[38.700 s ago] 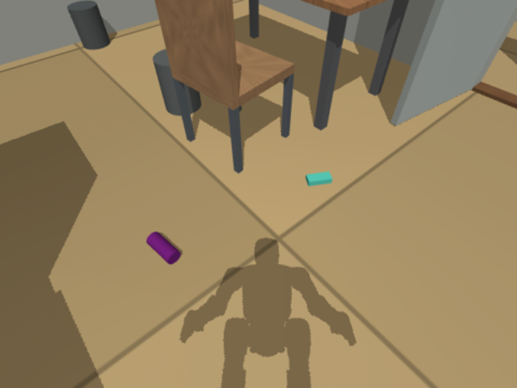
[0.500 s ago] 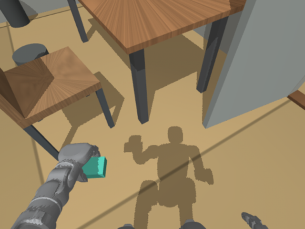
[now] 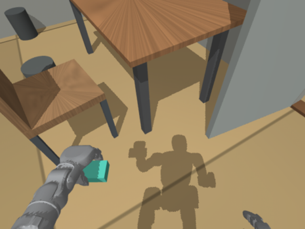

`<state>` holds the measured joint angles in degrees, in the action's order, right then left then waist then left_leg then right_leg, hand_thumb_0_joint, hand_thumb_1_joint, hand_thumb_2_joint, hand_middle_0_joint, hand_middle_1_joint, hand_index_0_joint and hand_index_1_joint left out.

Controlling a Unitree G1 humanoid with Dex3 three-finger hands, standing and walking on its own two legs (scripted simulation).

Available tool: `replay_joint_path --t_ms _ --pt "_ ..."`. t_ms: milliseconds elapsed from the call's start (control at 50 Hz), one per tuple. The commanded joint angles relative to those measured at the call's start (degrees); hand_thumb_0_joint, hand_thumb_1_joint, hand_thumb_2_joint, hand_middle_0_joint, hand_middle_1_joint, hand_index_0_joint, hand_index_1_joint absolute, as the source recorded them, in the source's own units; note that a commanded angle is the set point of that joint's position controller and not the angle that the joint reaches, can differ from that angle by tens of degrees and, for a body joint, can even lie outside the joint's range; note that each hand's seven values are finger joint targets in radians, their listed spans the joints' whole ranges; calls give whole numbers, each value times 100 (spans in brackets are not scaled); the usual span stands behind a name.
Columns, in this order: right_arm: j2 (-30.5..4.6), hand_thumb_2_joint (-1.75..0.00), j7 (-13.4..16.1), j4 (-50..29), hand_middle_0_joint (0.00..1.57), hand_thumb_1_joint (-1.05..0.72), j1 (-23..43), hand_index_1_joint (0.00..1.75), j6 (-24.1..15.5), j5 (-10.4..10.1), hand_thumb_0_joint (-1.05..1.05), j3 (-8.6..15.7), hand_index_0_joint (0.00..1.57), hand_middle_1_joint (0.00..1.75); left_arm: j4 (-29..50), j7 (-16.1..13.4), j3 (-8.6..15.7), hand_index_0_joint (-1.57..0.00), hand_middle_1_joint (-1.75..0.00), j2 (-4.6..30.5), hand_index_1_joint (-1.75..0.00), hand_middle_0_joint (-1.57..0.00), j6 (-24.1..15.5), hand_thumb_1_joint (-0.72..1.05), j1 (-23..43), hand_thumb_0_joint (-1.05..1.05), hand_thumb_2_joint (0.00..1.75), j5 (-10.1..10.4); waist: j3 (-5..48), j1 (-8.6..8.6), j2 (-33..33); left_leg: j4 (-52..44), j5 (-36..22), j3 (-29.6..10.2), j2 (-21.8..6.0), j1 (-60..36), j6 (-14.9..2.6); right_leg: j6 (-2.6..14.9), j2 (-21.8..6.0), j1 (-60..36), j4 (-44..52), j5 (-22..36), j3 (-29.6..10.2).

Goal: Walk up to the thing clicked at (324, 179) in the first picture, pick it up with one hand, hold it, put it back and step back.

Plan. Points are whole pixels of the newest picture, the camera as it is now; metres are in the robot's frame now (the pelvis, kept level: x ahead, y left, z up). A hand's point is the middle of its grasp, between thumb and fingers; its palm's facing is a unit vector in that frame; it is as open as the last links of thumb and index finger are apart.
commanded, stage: hold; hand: left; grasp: from above
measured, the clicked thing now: (86, 171) +0.31 +0.23 -0.09
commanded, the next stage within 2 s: crouch in 1.36 s
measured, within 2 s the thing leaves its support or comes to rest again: neither
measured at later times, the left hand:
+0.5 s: hand (83, 175) +0.28 +0.21 -0.03, palm faces -0.47 -0.02 -0.88, open 8.4 cm
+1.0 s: hand (80, 177) +0.27 +0.21 -0.02, palm faces -0.47 -0.03 -0.88, open 8.5 cm
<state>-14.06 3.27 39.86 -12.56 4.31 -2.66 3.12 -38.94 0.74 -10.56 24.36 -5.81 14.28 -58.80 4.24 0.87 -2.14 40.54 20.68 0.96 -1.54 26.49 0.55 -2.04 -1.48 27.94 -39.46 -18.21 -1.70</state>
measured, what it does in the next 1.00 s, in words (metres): stands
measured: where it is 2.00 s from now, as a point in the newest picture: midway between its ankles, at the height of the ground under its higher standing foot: outside the picture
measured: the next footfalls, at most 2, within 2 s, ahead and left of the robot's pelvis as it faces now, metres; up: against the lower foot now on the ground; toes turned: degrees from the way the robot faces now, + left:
none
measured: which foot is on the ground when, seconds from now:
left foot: down 0.00-1.00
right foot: down 0.00-1.00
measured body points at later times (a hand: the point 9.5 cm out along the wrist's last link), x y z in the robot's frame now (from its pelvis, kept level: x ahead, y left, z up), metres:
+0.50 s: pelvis -0.01 -0.01 +0.01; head +0.00 -0.03 +0.46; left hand +0.30 +0.21 +0.02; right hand +0.12 -0.27 -0.11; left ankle +0.00 +0.12 -0.72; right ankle +0.02 -0.14 -0.72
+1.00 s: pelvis -0.02 -0.01 +0.01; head -0.01 -0.03 +0.46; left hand +0.29 +0.21 +0.03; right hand +0.13 -0.26 -0.10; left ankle +0.00 +0.12 -0.72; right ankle +0.02 -0.14 -0.72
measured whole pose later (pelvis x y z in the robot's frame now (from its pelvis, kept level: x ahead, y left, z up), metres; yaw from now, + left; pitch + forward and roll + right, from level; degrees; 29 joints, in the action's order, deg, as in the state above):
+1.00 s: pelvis -0.02 -0.01 +0.01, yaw +0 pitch +1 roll +1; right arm -14.2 4.5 38.8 -9.7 4.9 -3.1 1.5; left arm -34.2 4.2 -11.1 24.8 -6.4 12.0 -56.8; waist 0.5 -0.3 -2.6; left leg 31.1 15.1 1.5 -1.4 17.0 0.9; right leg -1.6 -1.5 19.4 -31.7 -13.4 -2.2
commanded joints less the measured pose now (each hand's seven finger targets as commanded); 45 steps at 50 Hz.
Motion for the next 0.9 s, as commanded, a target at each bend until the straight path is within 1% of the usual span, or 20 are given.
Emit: replay_joint_path --t_ms 0,20,80,120,220,260,280,300,340,380,460,500,540,580,600,640,700,800,820,880 --pt "-819 -89 55 -739 20 -89 163 30 -198 4 0 256 20 30 1246 -267 598 -106 -38 1260 -35 -103 18 72 1912 0 44 41 1679 23 -13 -488 -2098 29 237 -974 -85 225 323 -801 438 1711 173" --pt "-835 -90 58 -742 20 -90 204 30 -189 5 0 254 20 30 1136 -268 667 -107 -38 1320 -35 -104 26 72 1834 0 43 63 1519 -4 31 -531 -1995 33 243 -910 -93 214 320 -817 499 1622 189" --pt "-819 -90 53 -818 20 -90 279 30 -181 -2 0 236 20 30 1118 -246 599 -107 -37 1227 -34 -104 43 71 1714 0 44 64 1361 2 -45 -656 -1723 37 233 -928 -79 240 324 -709 572 1319 192" --pt "-821 -90 63 -828 20 -90 308 30 -171 -4 0 233 20 30 1326 -237 557 -108 -39 1221 -36 -105 46 73 1886 0 45 83 1444 5 46 -676 -1684 38 246 -971 -105 220 317 -781 624 1325 166" --pt "-812 -90 75 -856 20 -90 357 30 -173 -7 0 206 20 30 1310 -178 556 -107 -39 1216 -37 -104 44 71 1764 0 46 93 1384 -9 84 -763 -1673 49 234 -1066 -106 226 314 -840 665 1295 169" --pt "-817 -90 85 -866 20 -90 394 30 -169 -15 0 203 20 30 1422 -187 648 -106 -41 1323 -38 -104 34 70 1868 0 47 123 1423 -24 77 -781 -1651 51 249 -1073 -116 211 310 -874 715 1283 154" --pt "-800 -90 87 -876 20 -90 431 30 -168 -12 0 189 20 30 1387 -189 670 -107 -42 1340 -39 -104 34 71 1826 0 47 126 1350 -73 23 -814 -1547 71 261 -1061 -110 210 304 -912 772 1167 157" --pt "-797 -90 88 -901 20 -90 437 30 -166 -17 0 184 20 30 1402 -180 588 -104 -41 1238 -38 -102 39 68 1817 0 47 132 1319 -7 39 -840 -1476 77 262 -1095 -119 207 300 -872 801 1125 133" --pt "-799 -90 94 -911 20 -90 507 30 -178 -18 0 168 20 30 1480 -163 554 -106 -42 1245 -39 -102 31 71 1898 0 45 141 1221 -32 33 -929 -1285 66 257 -1072 -113 216 307 -848 872 926 139" --pt "-792 -90 103 -904 20 -90 535 30 -188 -28 0 156 20 30 1417 -148 632 -105 -42 1326 -38 -101 37 71 1826 0 41 140 1195 -76 93 -971 -1198 79 267 -1080 -119 207 297 -909 931 831 128" --pt "-779 -90 114 -933 20 -90 639 30 -212 -24 0 137 20 30 1574 -105 547 -107 -45 1261 -41 -103 39 73 1899 0 44 167 1213 -58 147 -1020 -1206 112 280 -1181 -141 185 274 -983 1022 854 111" --pt "-780 -90 120 -859 20 -90 579 30 -213 -23 0 139 20 30 1508 -107 649 -105 -45 1336 -41 -101 32 71 1815 0 44 185 1248 -58 34 -1045 -1283 108 271 -1244 -124 193 284 -1011 1005 927 113" --pt "-778 -90 127 -903 20 -90 652 30 -212 -30 0 128 20 30 1641 -72 550 -107 -45 1260 -41 -103 19 72 1864 0 46 182 1220 -66 12 -1104 -1314 96 247 -1326 -111 214 304 -986 1027 934 132" --pt "-777 -90 138 -885 20 -90 655 30 -212 -38 0 110 20 30 1400 -62 646 -107 -43 1326 -39 -103 33 72 1712 0 43 198 1088 -62 206 -1131 -1220 105 263 -1268 -143 184 288 -1064 1116 859 126" --pt "-761 -90 134 -906 20 -90 670 30 -218 -44 0 104 20 30 1555 -54 550 -106 -44 1225 -40 -102 22 72 1799 0 42 232 1114 -53 196 -1163 -1245 98 260 -1292 -140 189 289 -1081 1112 887 123" --pt "-760 -90 140 -908 20 -90 716 30 -223 -41 0 95 20 30 1540 -55 667 -107 -45 1359 -41 -103 16 72 1840 0 45 224 1059 -101 -13 -1220 -1139 105 259 -1307 -112 213 294 -1070 1152 744 125" --pt "-751 -90 146 -933 20 -90 762 30 -231 -45 0 89 20 30 1604 -37 673 -106 -46 1373 -42 -102 11 72 1822 0 46 197 1112 -134 74 -1244 -1185 116 274 -1339 -123 203 285 -1158 1201 773 116" --pt "-735 -90 166 -919 20 -91 790 30 -231 -44 0 69 20 30 1676 62 522 -108 -47 1244 -42 -104 -27 74 1878 0 47 277 1028 -64 89 -1323 -1227 105 250 -1473 -128 201 297 -1130 1263 840 128" --pt "-760 -90 163 -923 20 -91 769 30 -226 -45 0 69 20 30 1575 47 696 -107 -46 1370 -42 -103 -28 72 1667 0 46 285 940 -116 106 -1346 -1173 101 255 -1426 -123 204 294 -1183 1298 773 122" --pt "-728 -90 165 -952 20 -91 860 30 -225 -31 0 50 20 30 1731 65 586 -108 -47 1303 -43 -104 -68 73 1817 0 48 290 1002 -94 142 -1370 -1202 99 267 -1497 -134 199 280 -1219 1332 793 120"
